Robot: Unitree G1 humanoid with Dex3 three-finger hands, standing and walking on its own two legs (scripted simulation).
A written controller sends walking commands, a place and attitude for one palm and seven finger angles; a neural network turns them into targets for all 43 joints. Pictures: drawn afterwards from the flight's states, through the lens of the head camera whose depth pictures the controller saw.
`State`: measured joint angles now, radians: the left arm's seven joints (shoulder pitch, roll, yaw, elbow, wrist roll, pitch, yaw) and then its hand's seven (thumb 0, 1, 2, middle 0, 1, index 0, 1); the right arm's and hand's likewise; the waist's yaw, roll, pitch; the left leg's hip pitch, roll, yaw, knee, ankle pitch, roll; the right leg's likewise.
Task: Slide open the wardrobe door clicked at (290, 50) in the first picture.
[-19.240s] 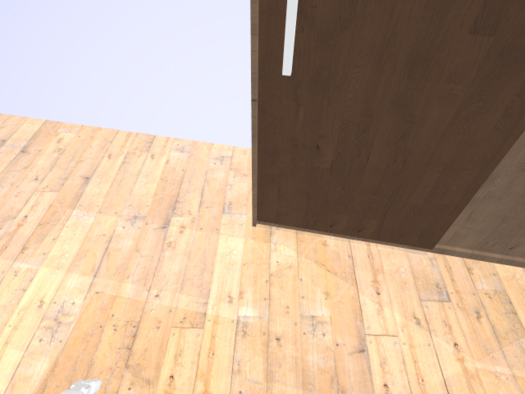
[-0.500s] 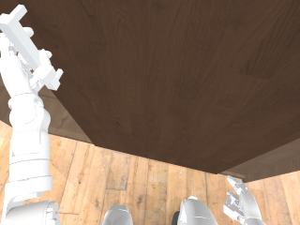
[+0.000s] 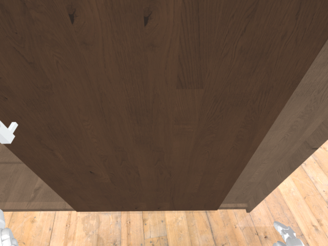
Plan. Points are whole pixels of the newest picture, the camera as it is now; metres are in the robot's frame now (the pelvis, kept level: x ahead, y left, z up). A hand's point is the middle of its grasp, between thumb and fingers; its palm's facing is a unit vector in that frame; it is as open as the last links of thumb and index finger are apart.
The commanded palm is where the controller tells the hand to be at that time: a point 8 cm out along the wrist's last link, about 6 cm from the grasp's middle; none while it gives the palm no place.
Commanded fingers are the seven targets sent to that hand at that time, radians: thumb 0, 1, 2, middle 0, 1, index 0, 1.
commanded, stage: stop walking and hold the door there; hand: left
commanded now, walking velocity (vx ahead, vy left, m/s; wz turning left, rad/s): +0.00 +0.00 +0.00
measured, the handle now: out of the picture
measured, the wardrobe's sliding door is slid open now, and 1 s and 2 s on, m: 0.59 0.59 0.59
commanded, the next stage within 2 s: none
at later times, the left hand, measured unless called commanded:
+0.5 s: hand out of the picture +0.33 +0.39 +0.16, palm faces +0.60 -0.76 -0.24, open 6.8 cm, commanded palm +0.29 +0.41 +0.13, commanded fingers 0.00 0.90 0.90 -0.45 -1.40 -0.45 -1.40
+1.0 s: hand out of the picture +0.33 +0.40 +0.16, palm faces +0.54 -0.81 -0.25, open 6.9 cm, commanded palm +0.29 +0.42 +0.13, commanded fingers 0.00 0.90 0.90 -0.45 -1.40 -0.45 -1.40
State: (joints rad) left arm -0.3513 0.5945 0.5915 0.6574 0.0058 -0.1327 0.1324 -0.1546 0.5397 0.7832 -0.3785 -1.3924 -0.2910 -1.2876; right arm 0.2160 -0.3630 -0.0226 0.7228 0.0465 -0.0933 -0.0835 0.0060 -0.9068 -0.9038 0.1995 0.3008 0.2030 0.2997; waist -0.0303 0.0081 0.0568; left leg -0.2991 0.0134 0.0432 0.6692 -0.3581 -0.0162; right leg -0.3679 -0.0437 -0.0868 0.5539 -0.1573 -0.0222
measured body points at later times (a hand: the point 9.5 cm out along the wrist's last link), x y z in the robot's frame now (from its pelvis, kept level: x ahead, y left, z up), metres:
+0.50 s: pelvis -0.07 +0.03 +0.01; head -0.08 +0.03 +0.46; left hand +0.30 +0.43 +0.17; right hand -0.03 -0.26 -0.10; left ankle +0.01 +0.12 -0.73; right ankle -0.04 -0.11 -0.72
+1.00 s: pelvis -0.06 +0.06 +0.00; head -0.07 +0.05 +0.45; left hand +0.30 +0.44 +0.17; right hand +0.00 -0.25 -0.11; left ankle +0.00 +0.15 -0.72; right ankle -0.03 -0.11 -0.73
